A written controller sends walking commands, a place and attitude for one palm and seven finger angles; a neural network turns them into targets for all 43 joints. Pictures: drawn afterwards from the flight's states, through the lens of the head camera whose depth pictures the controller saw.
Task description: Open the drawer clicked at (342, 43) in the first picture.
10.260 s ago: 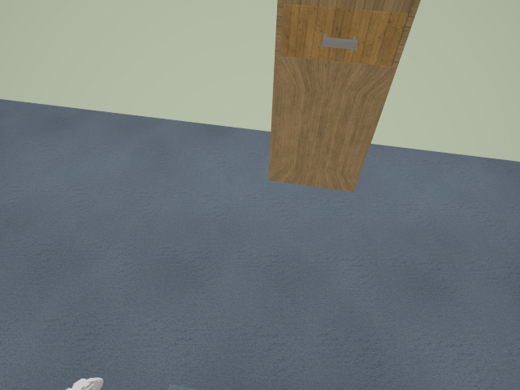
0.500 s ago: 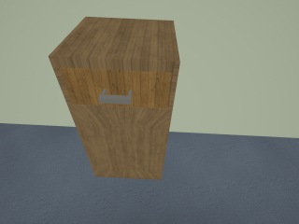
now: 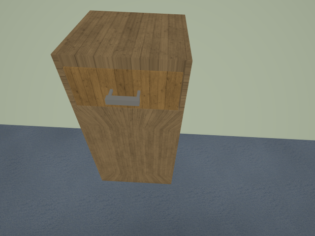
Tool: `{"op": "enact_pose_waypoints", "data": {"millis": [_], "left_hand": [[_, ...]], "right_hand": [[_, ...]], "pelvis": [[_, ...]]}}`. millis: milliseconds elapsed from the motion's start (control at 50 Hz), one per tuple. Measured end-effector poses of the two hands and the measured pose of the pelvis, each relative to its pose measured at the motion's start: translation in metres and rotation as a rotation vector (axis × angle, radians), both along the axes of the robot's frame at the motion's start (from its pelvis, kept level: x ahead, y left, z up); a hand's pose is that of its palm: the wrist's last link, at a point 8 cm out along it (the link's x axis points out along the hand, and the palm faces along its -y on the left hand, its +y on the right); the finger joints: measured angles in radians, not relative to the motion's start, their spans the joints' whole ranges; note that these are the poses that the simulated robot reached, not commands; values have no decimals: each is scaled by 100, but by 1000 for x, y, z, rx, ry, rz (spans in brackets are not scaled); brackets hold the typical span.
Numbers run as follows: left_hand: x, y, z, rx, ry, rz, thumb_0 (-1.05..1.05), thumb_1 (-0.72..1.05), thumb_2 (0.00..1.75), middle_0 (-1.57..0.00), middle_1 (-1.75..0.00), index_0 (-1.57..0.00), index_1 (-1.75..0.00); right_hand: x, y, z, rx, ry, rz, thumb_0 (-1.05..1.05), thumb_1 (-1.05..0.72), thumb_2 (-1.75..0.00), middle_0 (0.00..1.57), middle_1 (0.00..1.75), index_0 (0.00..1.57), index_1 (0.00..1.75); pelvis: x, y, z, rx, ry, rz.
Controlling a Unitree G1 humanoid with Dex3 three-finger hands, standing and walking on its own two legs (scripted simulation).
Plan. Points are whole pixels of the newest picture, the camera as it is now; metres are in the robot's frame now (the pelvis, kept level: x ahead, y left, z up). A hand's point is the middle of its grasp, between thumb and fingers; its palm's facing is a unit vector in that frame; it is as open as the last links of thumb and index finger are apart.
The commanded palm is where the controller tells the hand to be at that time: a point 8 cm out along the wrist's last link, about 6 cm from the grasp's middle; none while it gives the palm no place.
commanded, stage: look again from close up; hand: left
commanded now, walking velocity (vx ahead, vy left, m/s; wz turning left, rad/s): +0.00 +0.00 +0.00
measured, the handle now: (123, 96) +0.58 +0.16 +0.02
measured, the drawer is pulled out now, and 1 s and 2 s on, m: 0.00 0.00 0.00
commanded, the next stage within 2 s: shuffle to correct the standing spot in 0.28 s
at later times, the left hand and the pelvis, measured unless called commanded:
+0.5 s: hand out of the picture -0.01 +0.15 -0.18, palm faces +0.04 -0.99 -0.15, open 7.3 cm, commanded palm none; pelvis +0.01 +0.00 +0.00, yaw +0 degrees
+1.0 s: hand out of the picture +0.03 +0.14 -0.18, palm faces +0.07 -0.98 -0.18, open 7.3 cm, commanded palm none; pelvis +0.04 -0.02 +0.00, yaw +1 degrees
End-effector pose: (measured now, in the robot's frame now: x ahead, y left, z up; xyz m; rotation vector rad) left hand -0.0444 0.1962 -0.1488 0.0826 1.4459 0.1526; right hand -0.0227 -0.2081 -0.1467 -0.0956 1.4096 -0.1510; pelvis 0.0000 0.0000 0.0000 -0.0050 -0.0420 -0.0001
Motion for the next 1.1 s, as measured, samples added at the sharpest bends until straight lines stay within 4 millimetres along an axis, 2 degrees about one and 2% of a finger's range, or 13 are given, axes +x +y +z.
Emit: {"op": "enact_pose_waypoints", "data": {"millis": [420, 580, 740, 860, 980, 1100], "left_hand": [[28, 3, 0, 2, -40, -9, 0, 91, 90, -20, -30, -20, -30], [31, 0, 0, -2, 0, -19, 0, 91, 90, -20, -30, -20, -30], [46, -18, 5, 14, 19, -2, 0, 91, 90, -20, -30, -20, -30], [63, -31, 4, 14, -8, 0, 1, 91, 90, -20, -30, -20, -30], [68, -14, -2, 37, -25, 7, 2, 93, 90, -20, -30, -21, -30], [80, 11, -2, 47, -74, -7, 2, 92, 90, -20, -30, -20, -30]], "right_hand": [[4, 7, 0, 8, 12, -10, 0, -91, -90, 20, 29, 20, 30], [11, 0, -2, -1, 19, -35, 0, -91, -90, 20, 30, 20, 30], [30, -21, -4, -8, 46, -34, 0, -91, -90, 20, 29, 20, 30], [52, -28, -5, -3, 26, -12, 0, -91, -90, 20, 29, 20, 30], [67, -35, -5, -34, -2, 6, 1, -92, -90, 20, 29, 20, 30], [68, -28, 3, -57, -44, 22, 0, -92, -90, 20, 29, 20, 30]], "pelvis": [[9, 2, 1, 0, 9, -2], [25, -3, 0, 7, 16, -13], [47, -21, 0, 4, 23, -13], [49, -29, -1, 5, 30, -4], [41, -24, -5, -7, 22, 10], [33, -11, -3, -5, 16, 3]]}}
